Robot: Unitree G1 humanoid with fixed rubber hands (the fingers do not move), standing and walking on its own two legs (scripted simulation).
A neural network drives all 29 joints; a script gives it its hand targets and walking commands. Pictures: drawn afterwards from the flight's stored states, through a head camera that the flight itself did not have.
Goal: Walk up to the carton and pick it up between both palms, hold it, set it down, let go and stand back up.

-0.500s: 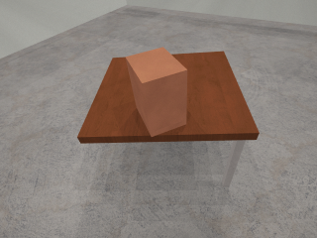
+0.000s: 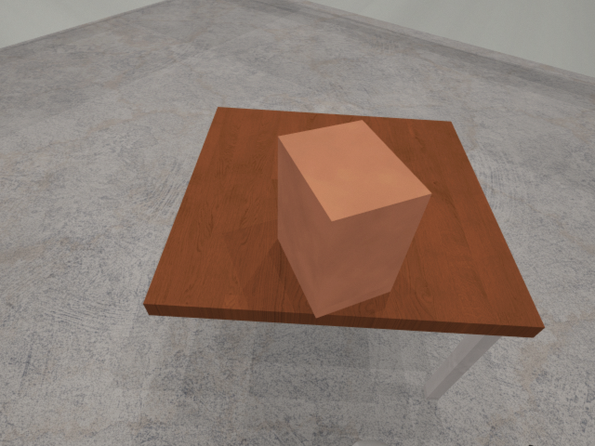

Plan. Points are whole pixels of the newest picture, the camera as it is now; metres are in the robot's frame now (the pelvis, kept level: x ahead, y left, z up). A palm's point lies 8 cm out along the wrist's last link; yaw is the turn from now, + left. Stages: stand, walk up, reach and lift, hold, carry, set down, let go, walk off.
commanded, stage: walk up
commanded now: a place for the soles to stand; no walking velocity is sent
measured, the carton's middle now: (338, 220) +0.55 -0.08 -0.05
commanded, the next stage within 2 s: none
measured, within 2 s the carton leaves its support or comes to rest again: neither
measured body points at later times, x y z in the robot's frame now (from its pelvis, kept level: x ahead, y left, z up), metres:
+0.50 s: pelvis +0.06 -0.03 -0.02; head +0.11 -0.04 +0.43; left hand +0.23 +0.28 -0.11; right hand +0.13 -0.35 -0.13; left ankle +0.06 +0.10 -0.69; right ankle +0.18 -0.12 -0.73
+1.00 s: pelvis +0.05 -0.05 -0.01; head +0.08 -0.05 +0.44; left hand +0.11 +0.28 -0.13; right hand +0.14 -0.38 -0.12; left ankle +0.08 +0.09 -0.72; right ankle +0.06 -0.18 -0.73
